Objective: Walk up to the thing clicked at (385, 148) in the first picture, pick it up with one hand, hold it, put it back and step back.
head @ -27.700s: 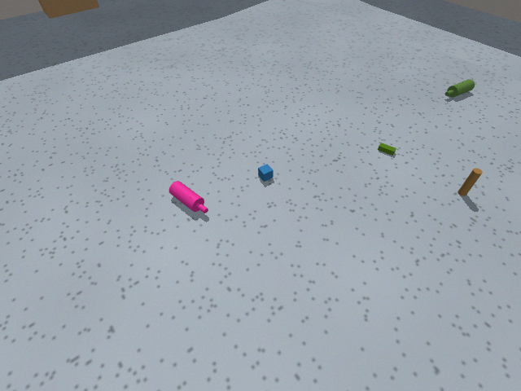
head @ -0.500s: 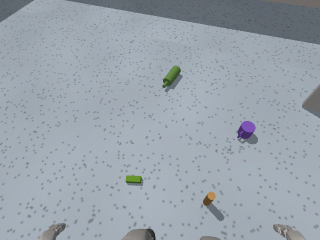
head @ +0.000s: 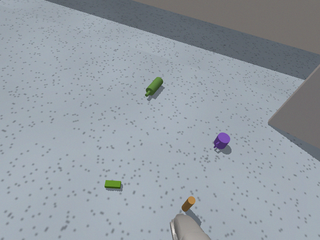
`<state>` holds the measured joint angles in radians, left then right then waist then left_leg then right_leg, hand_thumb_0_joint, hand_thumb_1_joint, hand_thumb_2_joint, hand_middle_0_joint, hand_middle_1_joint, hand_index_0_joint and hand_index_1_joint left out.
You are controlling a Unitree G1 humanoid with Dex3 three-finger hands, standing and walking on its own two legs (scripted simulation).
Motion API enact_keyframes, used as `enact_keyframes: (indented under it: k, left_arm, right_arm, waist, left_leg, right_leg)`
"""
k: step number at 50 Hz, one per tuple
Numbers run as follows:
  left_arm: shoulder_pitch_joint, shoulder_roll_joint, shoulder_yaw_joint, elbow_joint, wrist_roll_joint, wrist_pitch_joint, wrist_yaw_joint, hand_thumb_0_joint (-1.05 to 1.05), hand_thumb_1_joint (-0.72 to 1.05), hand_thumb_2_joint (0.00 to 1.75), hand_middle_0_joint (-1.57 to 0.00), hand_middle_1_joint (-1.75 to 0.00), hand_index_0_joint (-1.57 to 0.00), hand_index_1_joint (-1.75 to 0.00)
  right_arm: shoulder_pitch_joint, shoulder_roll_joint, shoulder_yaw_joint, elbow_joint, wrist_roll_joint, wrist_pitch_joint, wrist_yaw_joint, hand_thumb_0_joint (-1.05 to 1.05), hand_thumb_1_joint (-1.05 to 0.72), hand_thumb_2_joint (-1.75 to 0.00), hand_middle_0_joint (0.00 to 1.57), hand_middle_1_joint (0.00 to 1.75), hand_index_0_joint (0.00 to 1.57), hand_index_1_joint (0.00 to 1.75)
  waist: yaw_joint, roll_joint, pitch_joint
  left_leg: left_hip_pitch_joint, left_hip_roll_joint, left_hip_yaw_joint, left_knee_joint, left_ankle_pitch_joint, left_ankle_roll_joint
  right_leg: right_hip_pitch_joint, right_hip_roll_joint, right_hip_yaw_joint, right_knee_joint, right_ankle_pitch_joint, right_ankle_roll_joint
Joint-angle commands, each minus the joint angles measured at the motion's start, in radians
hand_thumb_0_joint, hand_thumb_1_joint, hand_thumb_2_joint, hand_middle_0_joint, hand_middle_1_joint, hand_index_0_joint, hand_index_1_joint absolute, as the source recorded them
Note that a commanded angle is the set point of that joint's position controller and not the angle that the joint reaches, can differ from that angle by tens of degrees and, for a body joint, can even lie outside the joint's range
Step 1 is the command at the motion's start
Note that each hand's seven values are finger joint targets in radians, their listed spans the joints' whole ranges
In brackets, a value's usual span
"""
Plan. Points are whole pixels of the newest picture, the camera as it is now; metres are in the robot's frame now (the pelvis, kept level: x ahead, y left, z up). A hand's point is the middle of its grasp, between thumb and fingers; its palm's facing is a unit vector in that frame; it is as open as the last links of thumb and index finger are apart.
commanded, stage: walk up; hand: left
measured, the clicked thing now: (113, 184) +0.51 +0.21 -0.75
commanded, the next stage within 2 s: stand in 1.64 s
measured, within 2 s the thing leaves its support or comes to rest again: neither
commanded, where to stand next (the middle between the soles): +0.12 -0.02 m, yaw -2 degrees
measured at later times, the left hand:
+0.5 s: hand out of the picture +0.06 +0.27 -0.11, palm faces +0.04 -0.81 -0.58, open 7.4 cm
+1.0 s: hand out of the picture +0.03 +0.22 -0.18, palm faces -0.06 -0.95 -0.31, open 7.4 cm
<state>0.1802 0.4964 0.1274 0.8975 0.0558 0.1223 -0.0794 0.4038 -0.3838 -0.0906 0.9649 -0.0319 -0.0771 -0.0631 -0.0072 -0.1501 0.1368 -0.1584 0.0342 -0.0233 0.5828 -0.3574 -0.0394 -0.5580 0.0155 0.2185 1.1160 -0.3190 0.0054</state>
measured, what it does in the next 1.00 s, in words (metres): steps on the spot: right foot, then left foot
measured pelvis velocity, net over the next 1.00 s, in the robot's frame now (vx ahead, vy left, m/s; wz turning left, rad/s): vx -0.03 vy -0.06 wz -0.03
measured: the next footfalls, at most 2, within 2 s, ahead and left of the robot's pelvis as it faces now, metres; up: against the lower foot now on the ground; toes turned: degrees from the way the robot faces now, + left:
right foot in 0.14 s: +0.10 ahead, -0.19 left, +0.00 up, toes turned +0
left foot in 0.62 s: +0.06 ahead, +0.15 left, +0.00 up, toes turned -1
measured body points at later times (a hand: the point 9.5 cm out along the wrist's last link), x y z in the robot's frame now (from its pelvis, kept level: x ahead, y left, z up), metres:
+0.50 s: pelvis +0.01 -0.04 -0.01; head +0.06 -0.09 +0.43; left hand +0.06 +0.31 -0.07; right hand +0.13 -0.35 -0.16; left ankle +0.04 +0.15 -0.65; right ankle +0.06 -0.19 -0.73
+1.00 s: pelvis -0.03 -0.06 -0.02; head -0.03 -0.02 +0.43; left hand +0.04 +0.27 -0.15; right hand +0.01 -0.43 -0.08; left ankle +0.02 +0.14 -0.72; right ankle -0.03 -0.20 -0.72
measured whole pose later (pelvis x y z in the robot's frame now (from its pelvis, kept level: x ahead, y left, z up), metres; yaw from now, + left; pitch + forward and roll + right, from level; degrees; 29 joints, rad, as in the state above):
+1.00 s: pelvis -0.03 -0.06 -0.02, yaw -2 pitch -4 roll +0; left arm 0.28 0.46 0.09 0.88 0.03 0.04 -0.08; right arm 0.33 -0.47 -0.08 0.83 -0.06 -0.04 0.00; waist -0.01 -0.10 0.07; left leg -0.37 0.12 -0.08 0.76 -0.36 0.02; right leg -0.34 -0.03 0.03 0.85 -0.60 -0.01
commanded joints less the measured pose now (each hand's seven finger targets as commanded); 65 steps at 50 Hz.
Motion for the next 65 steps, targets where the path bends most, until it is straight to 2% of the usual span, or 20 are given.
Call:
enact_keyframes:
  k: [1,6,7,10,14,19,27,30,32,34,37,46,50,51,52,53,54,57,61,65]
  left_arm:
    - [-0.055,0.104,0.014,-0.092,-0.041,-0.057,0.009,0.0,0.9,0.9,-0.2,-0.3,-0.2,-0.3]
    - [0.131,0.102,0.014,0.017,-0.054,-0.109,0.04,0.0,0.9,0.9,-0.2,-0.3,-0.2,-0.3]
    - [0.162,0.141,0.024,0.037,-0.043,-0.125,0.049,0.0,0.9,0.9,-0.2,-0.3,-0.2,-0.3]
    - [0.089,0.289,0.042,-0.045,-0.024,-0.137,0.061,0.0,0.9,0.9,-0.2,-0.3,-0.2,-0.3]
    - [0.09,0.218,0.024,-0.037,-0.047,-0.181,0.106,0.0,0.9,0.9,-0.2,-0.3,-0.2,-0.3]
    - [0.166,0.213,0.034,-0.066,-0.067,-0.194,0.185,0.0,0.9,0.9,-0.2,-0.3,-0.2,-0.3]
    - [-0.038,0.131,0.0,-0.177,-0.01,-0.148,0.146,0.0,0.9,0.9,-0.2,-0.3,-0.2,-0.3]
    - [-0.041,0.122,-0.008,-0.188,-0.03,-0.091,0.123,0.0,0.9,0.9,-0.2,-0.3,-0.2,-0.3]
    - [0.083,0.021,-0.039,-0.168,-0.044,-0.074,0.121,0.0,0.9,0.9,-0.2,-0.3,-0.2,-0.3]
    - [0.002,0.122,-0.017,-0.146,-0.037,-0.072,0.141,0.0,0.9,0.9,-0.2,-0.3,-0.2,-0.3]
    - [0.029,0.18,0.024,-0.133,-0.029,-0.063,0.102,0.0,0.9,0.9,-0.2,-0.3,-0.2,-0.3]
    - [0.083,0.165,0.03,-0.132,-0.031,-0.116,0.01,0.0,0.9,0.9,-0.2,-0.3,-0.2,-0.3]
    - [0.386,0.146,0.054,-0.006,-0.036,-0.153,0.032,0.0,0.9,0.9,-0.2,-0.3,-0.2,-0.3]
    - [0.515,0.215,0.071,0.024,-0.026,-0.167,0.053,0.0,0.9,0.9,-0.2,-0.3,-0.2,-0.3]
    - [0.497,0.299,0.08,-0.011,-0.006,-0.183,0.071,0.0,0.9,0.9,-0.2,-0.3,-0.2,-0.3]
    - [0.272,0.338,0.07,-0.064,0.001,-0.185,0.08,0.0,0.9,0.9,-0.2,-0.3,-0.2,-0.3]
    - [0.161,0.342,0.071,-0.103,-0.008,-0.191,0.077,0.0,0.9,0.9,-0.2,-0.3,-0.2,-0.3]
    - [0.155,0.245,0.037,-0.066,-0.035,-0.242,0.106,0.0,0.9,0.9,-0.2,-0.3,-0.2,-0.3]
    - [0.203,0.188,0.02,-0.038,-0.047,-0.248,0.153,0.0,0.9,0.9,-0.2,-0.3,-0.2,-0.3]
    - [0.258,0.189,0.026,-0.062,-0.049,-0.242,0.184,0.0,0.9,0.9,-0.2,-0.3,-0.2,-0.3]
  right_arm:
    - [-0.091,-0.303,-0.066,-0.125,-0.002,-0.027,-0.006,0.0,-0.9,-0.9,0.2,0.3,0.2,0.3]
    - [-0.147,-0.267,-0.033,-0.155,-0.006,0.041,0.035,0.0,-0.9,-0.9,0.2,0.3,0.2,0.3]
    - [-0.059,-0.187,-0.006,-0.145,0.004,0.052,0.035,0.0,-0.9,-0.9,0.2,0.3,0.2,0.3]
    - [-0.063,-0.249,-0.013,-0.166,0.027,0.043,0.012,0.0,-0.9,-0.9,0.2,0.3,0.2,0.3]
    - [-0.054,-0.245,-0.023,-0.139,0.011,0.084,0.046,0.0,-0.9,-0.9,0.2,0.3,0.2,0.3]
    - [-0.133,-0.235,-0.05,-0.243,-0.051,0.158,0.092,0.0,-0.9,-0.9,0.2,0.3,0.2,0.3]
    - [-0.106,-0.212,-0.039,-0.186,0.056,0.111,0.053,0.0,-0.9,-0.9,0.2,0.3,0.2,0.3]
    - [-0.019,-0.204,-0.04,-0.126,0.039,0.069,0.026,0.0,-0.9,-0.9,0.2,0.3,0.2,0.3]
    - [-0.075,-0.311,-0.056,-0.148,-0.005,0.048,0.023,0.0,-0.9,-0.9,0.2,0.3,0.2,0.3]
    - [-0.165,-0.44,-0.074,-0.174,0.024,0.051,0.025,0.0,-0.9,-0.9,0.2,0.3,0.2,0.3]
    - [-0.194,-0.359,-0.058,-0.165,0.01,0.027,-0.012,0.0,-0.9,-0.9,0.2,0.3,0.2,0.3]
    - [-0.126,-0.361,-0.07,-0.21,-0.02,0.004,0.044,0.0,-0.9,-0.9,0.2,0.3,0.2,0.3]
    - [-0.223,-0.304,-0.053,-0.247,-0.04,0.053,0.074,0.0,-0.9,-0.9,0.2,0.3,0.2,0.3]
    - [-0.226,-0.198,-0.027,-0.263,-0.031,0.061,0.07,0.0,-0.9,-0.9,0.2,0.3,0.2,0.3]
    - [-0.264,-0.132,-0.003,-0.306,-0.011,0.059,0.065,0.0,-0.9,-0.9,0.2,0.3,0.2,0.3]
    - [-0.303,-0.228,-0.032,-0.31,0.0,0.056,0.055,0.0,-0.9,-0.9,0.2,0.3,0.2,0.3]
    - [-0.232,-0.31,-0.054,-0.263,0.016,0.047,0.06,0.0,-0.9,-0.9,0.2,0.3,0.2,0.3]
    - [-0.043,-0.269,-0.061,-0.171,0.016,0.072,0.101,0.0,-0.9,-0.9,0.2,0.3,0.2,0.3]
    - [0.014,-0.222,-0.053,-0.185,-0.014,0.127,0.127,0.0,-0.9,-0.9,0.2,0.3,0.2,0.3]
    - [-0.097,-0.227,-0.056,-0.262,-0.031,0.151,0.133,0.0,-0.9,-0.9,0.2,0.3,0.2,0.3]
  waist:
    - [-0.004,0.408,-0.019]
    - [0.066,0.386,-0.1]
    - [0.066,0.142,-0.123]
    - [0.06,-0.072,-0.122]
    - [0.013,0.081,-0.09]
    - [0.022,0.081,-0.082]
    - [0.01,-0.232,-0.178]
    - [-0.022,-0.112,-0.22]
    - [0.006,0.212,-0.182]
    - [-0.01,0.301,-0.175]
    - [0.039,0.217,-0.107]
    - [-0.013,0.555,-0.082]
    - [0.151,0.408,-0.042]
    - [0.213,0.098,-0.056]
    - [0.215,-0.071,-0.009]
    - [0.129,0.066,0.112]
    - [0.077,0.106,0.155]
    - [-0.028,0.213,0.118]
    - [-0.047,0.097,0.019]
    - [0.006,-0.012,-0.023]
  left_leg:
    - [-0.068,0.201,-0.121,-0.206,0.284,0.205]
    - [-0.218,0.11,-0.011,0.092,0.173,0.175]
    - [-0.256,0.046,0.018,0.317,0.021,0.139]
    - [-0.391,-0.06,-0.1,0.609,-0.302,0.08]
    - [-0.417,0.021,-0.149,0.565,-0.103,0.071]
    - [-0.449,-0.014,-0.206,0.692,-0.07,0.026]
    - [-0.253,-0.047,-0.017,0.304,-0.076,0.007]
    - [-0.061,-0.095,0.085,-0.05,0.224,0.003]
    - [0.024,0.135,-0.343,-0.107,0.322,0.096]
    - [-0.181,0.448,-0.754,-0.208,0.256,0.375]
    - [-0.084,0.273,-0.41,-0.057,0.354,0.279]
    - [-0.131,0.207,-0.336,-0.237,-0.433,0.284]
    - [-0.507,0.055,-0.111,0.053,-0.429,0.189]
    - [-0.652,-0.038,-0.003,0.414,-0.421,0.136]
    - [-0.82,-0.122,-0.091,0.673,-0.289,0.077]
    - [-0.83,-0.044,-0.244,0.662,-0.159,0.067]
    - [-0.763,-0.012,-0.254,0.61,-0.096,0.07]
    - [-0.595,-0.006,-0.228,0.577,0.12,0.05]
    - [-0.447,-0.041,-0.181,0.552,0.233,0.034]
    - [-0.461,-0.06,-0.176,0.548,0.182,0.043]
  right_leg:
    - [0.064,-0.036,-0.078,-0.187,0.016,0.007]
    - [0.493,-0.003,-0.249,-0.574,0.013,0.0]
    - [0.548,-0.019,-0.176,-0.674,0.032,0.004]
    - [0.401,-0.405,0.496,-0.861,-0.083,-0.29]
    - [0.422,-0.286,0.16,-0.72,0.123,-0.183]
    - [0.359,-0.34,0.08,-0.616,0.688,-0.22]
    - [0.276,-0.207,-0.106,-0.496,0.431,-0.2]
    - [0.246,-0.123,-0.162,-0.238,0.287,-0.145]
    - [-0.017,0.008,-0.111,0.012,-0.205,-0.074]
    - [0.015,-0.004,0.0,0.128,-0.346,-0.041]
    - [-0.073,-0.017,0.029,0.211,-0.184,-0.032]
    - [0.061,-0.041,-0.193,-0.213,-0.322,-0.005]
    - [0.569,0.015,-0.301,-0.585,-0.135,-0.019]
    - [0.669,-0.065,-0.132,-0.705,-0.205,-0.015]
    - [0.528,-0.343,0.475,-0.93,-0.641,-0.075]
    - [0.332,-0.482,0.717,-1.078,-0.902,-0.155]
    - [0.273,-0.479,0.676,-1.092,-0.927,-0.169]
    - [0.304,-0.29,0.187,-0.942,-0.351,-0.028]
    - [0.305,-0.193,-0.135,-0.796,0.355,0.018]
    - [0.358,-0.25,-0.13,-0.691,0.667,-0.027]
